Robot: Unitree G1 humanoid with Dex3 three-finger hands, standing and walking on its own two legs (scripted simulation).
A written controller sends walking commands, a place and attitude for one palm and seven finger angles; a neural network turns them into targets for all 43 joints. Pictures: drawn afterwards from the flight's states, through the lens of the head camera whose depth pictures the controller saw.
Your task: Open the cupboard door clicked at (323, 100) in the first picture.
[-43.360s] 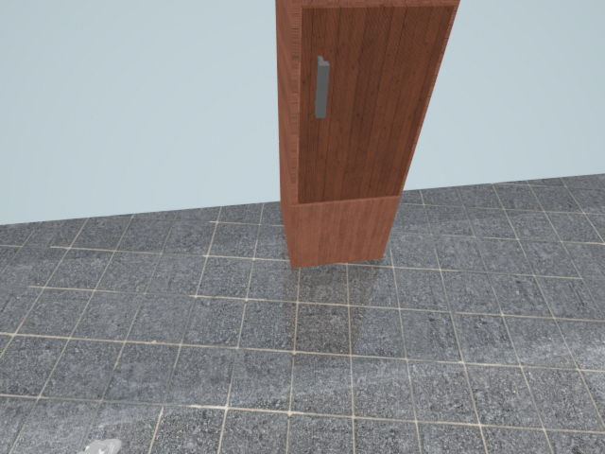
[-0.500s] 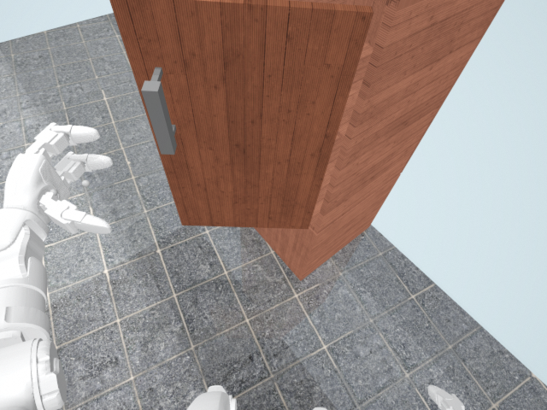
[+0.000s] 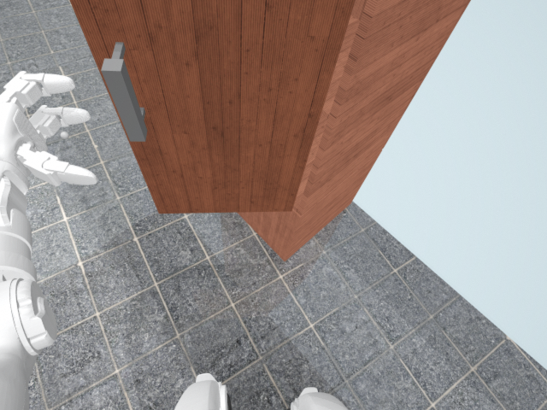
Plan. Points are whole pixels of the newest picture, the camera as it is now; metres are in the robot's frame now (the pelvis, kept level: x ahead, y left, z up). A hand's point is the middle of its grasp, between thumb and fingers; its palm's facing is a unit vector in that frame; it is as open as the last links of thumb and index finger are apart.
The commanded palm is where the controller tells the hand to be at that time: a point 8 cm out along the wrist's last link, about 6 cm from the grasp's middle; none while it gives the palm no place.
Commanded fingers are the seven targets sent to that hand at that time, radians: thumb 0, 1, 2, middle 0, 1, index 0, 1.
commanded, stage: move the hooked fingers beside the handle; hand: left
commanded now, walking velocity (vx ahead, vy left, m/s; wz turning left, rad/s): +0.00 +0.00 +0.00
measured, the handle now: (129, 94) +0.56 +0.20 +0.09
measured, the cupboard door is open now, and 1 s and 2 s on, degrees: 51 51 51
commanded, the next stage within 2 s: slide the fingers in behind the handle in 1.22 s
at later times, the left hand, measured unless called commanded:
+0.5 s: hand (75, 112) +0.51 +0.27 +0.09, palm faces +0.03 -1.00 +0.00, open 14.0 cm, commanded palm +0.49 +0.32 +0.09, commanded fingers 0.00 -0.50 0.30 -0.30 -1.20 -0.30 -1.20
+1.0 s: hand (74, 121) +0.50 +0.27 +0.09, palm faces +0.06 -1.00 +0.00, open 14.0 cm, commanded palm +0.49 +0.32 +0.09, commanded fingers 0.00 -0.50 0.30 -0.30 -1.20 -0.30 -1.20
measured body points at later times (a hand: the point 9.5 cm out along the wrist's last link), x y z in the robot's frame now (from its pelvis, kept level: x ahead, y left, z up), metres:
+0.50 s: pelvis +0.01 -0.01 -0.01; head +0.15 +0.02 +0.42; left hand +0.51 +0.32 +0.09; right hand -0.01 -0.28 -0.10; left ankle +0.04 +0.08 -0.69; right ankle -0.02 -0.12 -0.69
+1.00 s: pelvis +0.01 -0.01 -0.01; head +0.13 +0.03 +0.42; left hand +0.49 +0.32 +0.09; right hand +0.03 -0.28 -0.11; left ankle +0.04 +0.09 -0.69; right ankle -0.02 -0.13 -0.69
